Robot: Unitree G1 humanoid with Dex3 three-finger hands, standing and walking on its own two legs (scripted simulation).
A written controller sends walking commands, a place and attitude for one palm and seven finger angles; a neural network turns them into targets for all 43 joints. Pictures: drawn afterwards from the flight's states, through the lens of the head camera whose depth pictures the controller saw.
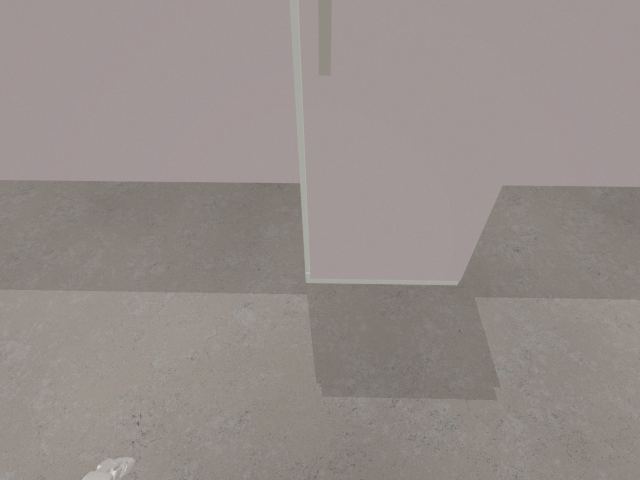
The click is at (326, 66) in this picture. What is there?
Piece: fridge door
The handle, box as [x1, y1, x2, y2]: [318, 0, 331, 75]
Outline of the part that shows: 318,0 319,75 330,75 331,0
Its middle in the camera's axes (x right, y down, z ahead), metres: +0.01 -0.47 +0.70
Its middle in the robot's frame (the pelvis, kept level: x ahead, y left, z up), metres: +0.87 +0.03 +0.27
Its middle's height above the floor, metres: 1.04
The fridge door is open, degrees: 0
